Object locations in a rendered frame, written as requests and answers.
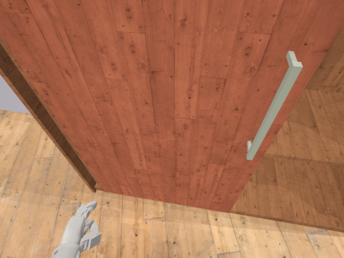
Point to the robot left hand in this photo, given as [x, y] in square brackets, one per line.
[77, 227]

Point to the robot left forearm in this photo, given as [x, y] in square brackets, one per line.
[67, 250]

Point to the handle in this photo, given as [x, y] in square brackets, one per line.
[285, 87]

